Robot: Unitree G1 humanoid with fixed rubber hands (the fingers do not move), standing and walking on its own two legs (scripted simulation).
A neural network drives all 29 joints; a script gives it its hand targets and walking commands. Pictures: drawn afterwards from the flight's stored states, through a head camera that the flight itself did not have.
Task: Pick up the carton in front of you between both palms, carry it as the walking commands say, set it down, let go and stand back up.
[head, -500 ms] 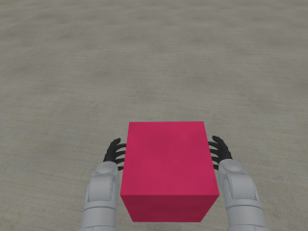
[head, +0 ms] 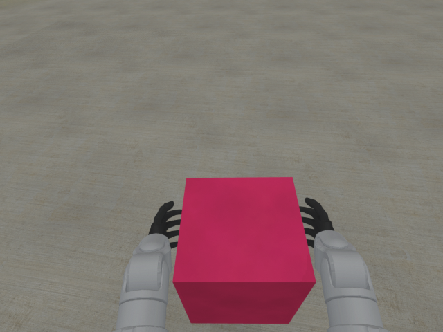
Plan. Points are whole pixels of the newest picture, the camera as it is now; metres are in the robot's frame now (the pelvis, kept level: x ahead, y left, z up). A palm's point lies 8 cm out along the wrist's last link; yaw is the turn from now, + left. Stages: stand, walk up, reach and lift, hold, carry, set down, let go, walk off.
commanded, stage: carry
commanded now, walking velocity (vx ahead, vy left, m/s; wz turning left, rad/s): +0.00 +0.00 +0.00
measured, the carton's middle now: (239, 253) +0.30 +0.00 -0.04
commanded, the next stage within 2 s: hold in 0.04 s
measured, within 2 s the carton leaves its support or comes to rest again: neither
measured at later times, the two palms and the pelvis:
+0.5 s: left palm (151, 265) +0.23 +0.15 +0.04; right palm (327, 258) +0.24 -0.15 +0.05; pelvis -0.04 +0.00 +0.00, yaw +2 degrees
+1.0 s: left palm (167, 260) +0.30 +0.16 -0.08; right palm (303, 258) +0.31 -0.14 -0.08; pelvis -0.07 +0.00 -0.04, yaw +4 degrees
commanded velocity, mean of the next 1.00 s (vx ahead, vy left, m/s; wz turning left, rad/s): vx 0.00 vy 0.00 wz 0.00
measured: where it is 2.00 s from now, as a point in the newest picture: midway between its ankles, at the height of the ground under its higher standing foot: outside the picture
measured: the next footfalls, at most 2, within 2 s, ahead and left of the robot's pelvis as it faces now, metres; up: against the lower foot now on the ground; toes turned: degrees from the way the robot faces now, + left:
none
